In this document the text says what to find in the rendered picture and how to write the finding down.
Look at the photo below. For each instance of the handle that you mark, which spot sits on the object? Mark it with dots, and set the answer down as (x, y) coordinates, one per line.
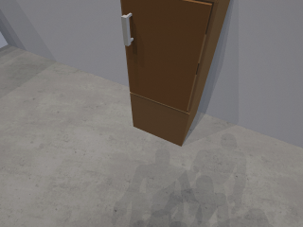
(125, 21)

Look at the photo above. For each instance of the cupboard door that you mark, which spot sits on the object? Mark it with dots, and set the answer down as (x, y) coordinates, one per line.
(164, 55)

